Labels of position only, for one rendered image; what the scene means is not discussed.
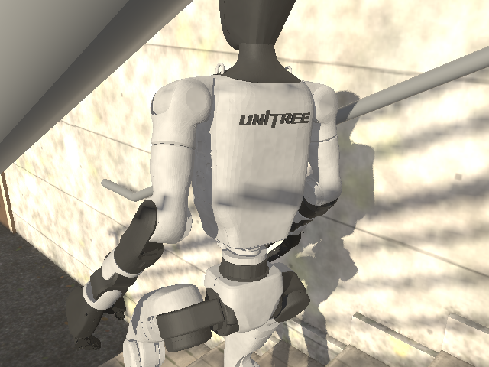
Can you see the stairs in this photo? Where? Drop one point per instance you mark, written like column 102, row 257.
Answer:
column 280, row 355

